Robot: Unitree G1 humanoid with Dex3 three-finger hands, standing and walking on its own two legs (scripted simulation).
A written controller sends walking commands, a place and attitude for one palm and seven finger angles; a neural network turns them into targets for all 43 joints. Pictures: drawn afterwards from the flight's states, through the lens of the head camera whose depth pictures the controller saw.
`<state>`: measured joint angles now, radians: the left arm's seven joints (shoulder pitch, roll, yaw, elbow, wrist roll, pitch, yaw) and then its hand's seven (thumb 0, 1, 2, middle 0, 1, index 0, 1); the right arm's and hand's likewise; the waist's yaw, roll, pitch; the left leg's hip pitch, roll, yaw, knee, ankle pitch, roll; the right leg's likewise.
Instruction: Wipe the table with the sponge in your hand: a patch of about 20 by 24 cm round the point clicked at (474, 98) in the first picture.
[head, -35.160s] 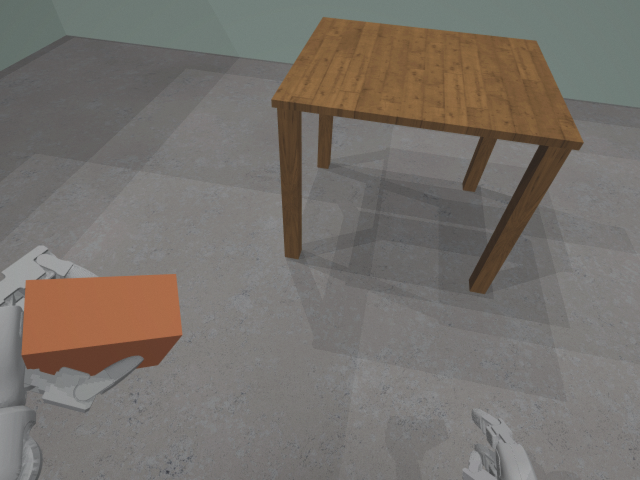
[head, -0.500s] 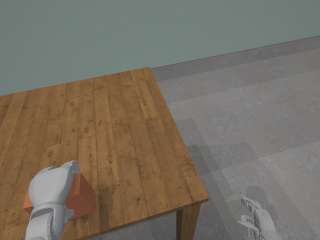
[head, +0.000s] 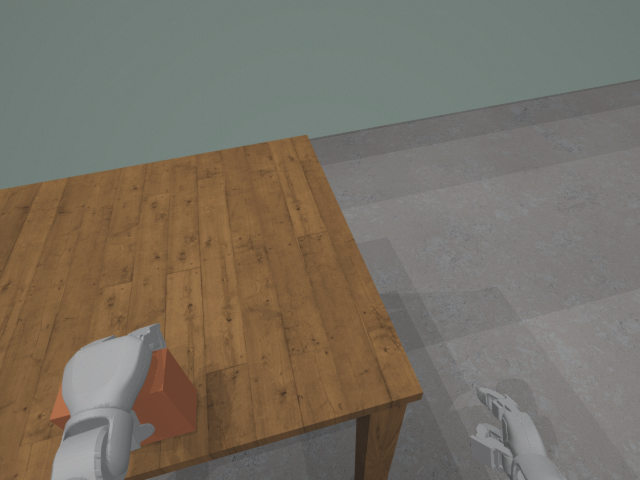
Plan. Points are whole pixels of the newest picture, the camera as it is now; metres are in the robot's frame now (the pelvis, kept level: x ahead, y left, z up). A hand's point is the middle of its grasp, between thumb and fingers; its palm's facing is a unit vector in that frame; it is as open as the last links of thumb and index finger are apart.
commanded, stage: lift the sponge slowly off the table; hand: left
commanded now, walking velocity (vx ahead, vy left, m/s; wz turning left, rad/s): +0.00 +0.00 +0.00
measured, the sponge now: (138, 409) +0.19 +0.28 -0.02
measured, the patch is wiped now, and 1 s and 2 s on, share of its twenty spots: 1.00 1.00 1.00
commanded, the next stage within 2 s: bring the sponge back beside the body in 1.70 s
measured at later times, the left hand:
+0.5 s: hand (126, 381) +0.19 +0.27 +0.05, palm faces -0.01 -0.11 -0.99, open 9.8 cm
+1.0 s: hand (112, 370) +0.19 +0.27 +0.09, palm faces +0.03 -0.12 -0.99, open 9.8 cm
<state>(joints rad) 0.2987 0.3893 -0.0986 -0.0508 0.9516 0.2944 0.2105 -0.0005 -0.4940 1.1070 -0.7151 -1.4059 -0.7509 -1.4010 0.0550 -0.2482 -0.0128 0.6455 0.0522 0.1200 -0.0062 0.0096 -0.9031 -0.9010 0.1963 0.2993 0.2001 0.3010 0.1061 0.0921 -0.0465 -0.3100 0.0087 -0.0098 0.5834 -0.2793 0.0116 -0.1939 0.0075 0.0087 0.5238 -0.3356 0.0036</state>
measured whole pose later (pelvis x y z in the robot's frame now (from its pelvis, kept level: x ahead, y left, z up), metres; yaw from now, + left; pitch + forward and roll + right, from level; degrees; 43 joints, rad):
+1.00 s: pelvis -0.01 -0.01 +0.01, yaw +0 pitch -4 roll -1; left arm 0.26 0.46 -0.05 -0.21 0.88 0.36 0.06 -0.01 -0.51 1.10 -0.74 -1.37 -0.78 -1.37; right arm 0.01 -0.27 0.01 0.66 0.05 0.12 -0.03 0.01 -0.90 -0.90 0.20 0.30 0.20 0.30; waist 0.13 0.12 0.01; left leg -0.17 0.02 -0.02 0.46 -0.21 -0.01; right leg -0.06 0.02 0.00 0.41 -0.28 -0.01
